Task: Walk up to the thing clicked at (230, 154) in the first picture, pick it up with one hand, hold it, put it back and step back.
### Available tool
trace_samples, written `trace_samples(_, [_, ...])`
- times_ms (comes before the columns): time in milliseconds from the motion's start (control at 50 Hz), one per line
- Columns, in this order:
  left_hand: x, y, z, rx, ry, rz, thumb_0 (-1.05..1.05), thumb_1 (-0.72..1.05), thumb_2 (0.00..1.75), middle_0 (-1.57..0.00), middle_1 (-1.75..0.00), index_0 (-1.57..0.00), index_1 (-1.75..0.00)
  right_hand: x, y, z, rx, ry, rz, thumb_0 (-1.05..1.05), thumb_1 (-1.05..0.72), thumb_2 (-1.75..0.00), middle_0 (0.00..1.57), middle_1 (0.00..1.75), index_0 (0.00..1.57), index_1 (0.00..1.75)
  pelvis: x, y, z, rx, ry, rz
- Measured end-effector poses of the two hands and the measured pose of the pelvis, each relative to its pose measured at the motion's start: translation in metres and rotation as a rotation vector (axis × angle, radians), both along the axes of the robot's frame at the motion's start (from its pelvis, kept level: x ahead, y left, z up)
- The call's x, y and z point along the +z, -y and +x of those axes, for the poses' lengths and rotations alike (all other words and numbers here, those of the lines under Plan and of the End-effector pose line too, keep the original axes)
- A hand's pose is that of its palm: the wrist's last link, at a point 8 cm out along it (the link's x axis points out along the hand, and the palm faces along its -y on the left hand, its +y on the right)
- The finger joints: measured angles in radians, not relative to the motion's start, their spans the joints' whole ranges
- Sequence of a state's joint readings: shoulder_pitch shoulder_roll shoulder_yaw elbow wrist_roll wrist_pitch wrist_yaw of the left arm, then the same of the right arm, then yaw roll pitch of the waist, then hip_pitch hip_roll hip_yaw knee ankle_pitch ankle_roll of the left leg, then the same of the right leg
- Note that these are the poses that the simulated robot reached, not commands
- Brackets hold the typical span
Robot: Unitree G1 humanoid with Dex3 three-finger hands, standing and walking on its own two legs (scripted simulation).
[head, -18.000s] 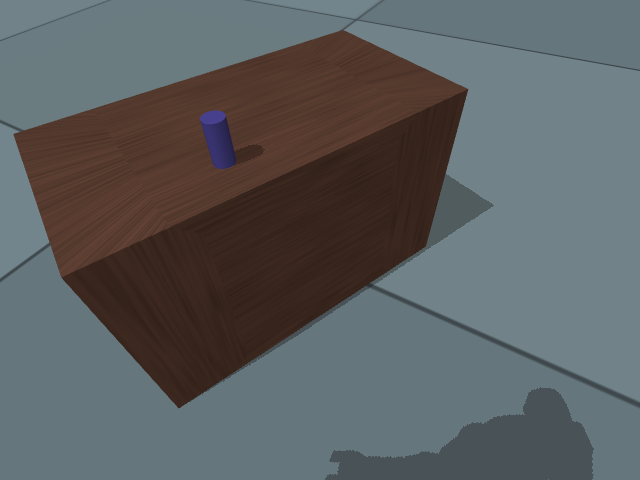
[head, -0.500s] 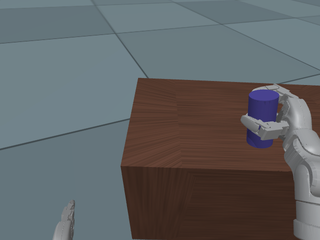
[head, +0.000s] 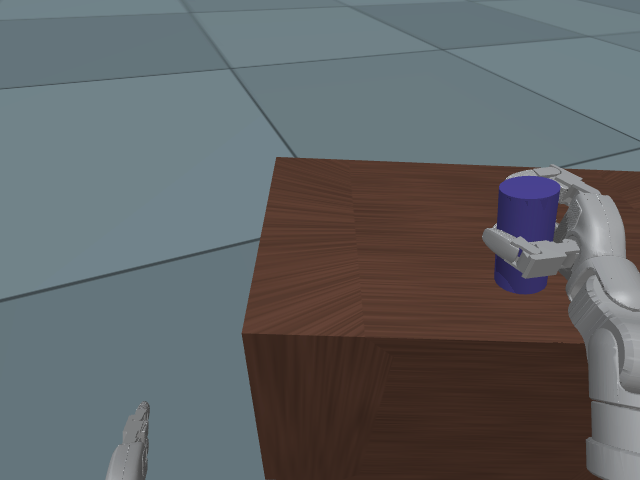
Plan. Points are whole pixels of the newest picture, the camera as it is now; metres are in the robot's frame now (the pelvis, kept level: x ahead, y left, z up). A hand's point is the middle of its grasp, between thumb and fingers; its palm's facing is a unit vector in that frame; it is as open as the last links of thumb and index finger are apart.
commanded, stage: hold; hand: right
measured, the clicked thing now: (524, 236) +0.32 -0.19 +0.21
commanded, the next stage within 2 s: crouch in 0.84 s
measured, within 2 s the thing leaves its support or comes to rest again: neither
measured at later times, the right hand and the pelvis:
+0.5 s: hand (522, 223) +0.33 -0.18 +0.22, palm faces +0.16 +0.99 -0.03, open 9.2 cm; pelvis -0.01 +0.00 +0.00, yaw +0 degrees
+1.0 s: hand (515, 218) +0.33 -0.18 +0.23, palm faces +0.15 +0.99 -0.02, open 9.2 cm; pelvis -0.01 +0.00 +0.00, yaw +0 degrees
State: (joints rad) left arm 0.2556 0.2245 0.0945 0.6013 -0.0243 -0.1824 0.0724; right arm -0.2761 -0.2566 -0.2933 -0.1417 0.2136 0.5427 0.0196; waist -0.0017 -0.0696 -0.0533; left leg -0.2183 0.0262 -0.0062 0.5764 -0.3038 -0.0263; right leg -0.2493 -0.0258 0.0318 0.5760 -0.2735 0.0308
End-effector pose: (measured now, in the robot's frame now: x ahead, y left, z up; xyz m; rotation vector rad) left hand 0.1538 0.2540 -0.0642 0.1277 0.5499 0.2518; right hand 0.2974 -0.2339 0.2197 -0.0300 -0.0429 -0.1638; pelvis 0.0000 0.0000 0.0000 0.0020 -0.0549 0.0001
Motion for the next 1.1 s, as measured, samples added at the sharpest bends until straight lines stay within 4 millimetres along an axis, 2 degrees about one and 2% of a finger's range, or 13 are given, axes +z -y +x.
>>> trace_samples(260, [0.000, -0.007, -0.008, 0.015, -0.003, 0.008, -0.01, -0.54, 0.06, -0.05, -0.06, -0.06, -0.05, -0.003, -0.008, 0.011, 0.023, -0.034, 0.018, 0.04, 0.33, -1.13, 0.91, 1.26, 0.75, 1.16, 0.001, -0.002, -0.005, 0.002, 0.001, -0.002])
trace_samples(400, [-0.003, -0.005, -0.013, 0.015, -0.015, 0.002, -0.01, -0.54, 0.06, -0.05, -0.06, -0.06, -0.05, 0.002, -0.007, 0.003, 0.007, -0.004, 0.008, 0.04, 0.33, -1.13, 0.91, 1.26, 0.75, 1.16, 0.000, -0.002, -0.006, 0.006, 0.006, -0.001])
trace_samples(560, [0.001, -0.003, -0.007, 0.000, 0.006, 0.002, -0.01, -0.54, 0.06, -0.05, -0.06, -0.06, -0.05, 0.006, -0.004, -0.004, 0.004, 0.002, 0.000, 0.04, 0.33, -1.13, 0.91, 1.26, 0.76, 1.16, 0.001, -0.002, -0.009, -0.001, 0.013, 0.000])
trace_samples(780, [0.001, -0.005, -0.014, 0.009, 0.003, 0.004, -0.01, -0.54, 0.05, -0.05, -0.06, -0.06, -0.05, -0.005, -0.005, 0.002, 0.017, -0.037, 0.017, 0.04, 0.33, -1.13, 0.91, 1.26, 0.76, 1.16, 0.001, -0.002, -0.011, 0.003, 0.007, -0.001])
trace_samples(880, [-0.004, -0.006, -0.019, 0.018, -0.021, 0.006, -0.01, -0.54, 0.06, -0.05, -0.06, -0.06, -0.05, -0.003, -0.007, 0.004, 0.011, -0.020, 0.003, 0.04, 0.33, -1.13, 0.91, 1.26, 0.76, 1.16, 0.001, -0.001, -0.011, 0.008, 0.005, 0.000])
trace_samples(1020, [-0.002, -0.003, -0.011, 0.009, -0.010, 0.007, -0.01, -0.54, 0.06, -0.05, -0.06, -0.06, -0.05, 0.007, -0.009, 0.006, 0.015, 0.011, 0.004, 0.04, 0.33, -1.14, 0.91, 1.25, 0.76, 1.16, 0.001, -0.001, -0.007, 0.006, 0.006, 0.001])
trace_samples(1100, [0.000, 0.003, -0.004, -0.005, 0.004, -0.007, -0.01, -0.53, 0.05, -0.05, -0.05, -0.06, -0.04, 0.000, -0.008, 0.010, 0.017, -0.026, 0.019, 0.04, 0.33, -1.14, 0.91, 1.25, 0.76, 1.16, 0.001, -0.002, -0.006, 0.004, 0.006, 0.000])
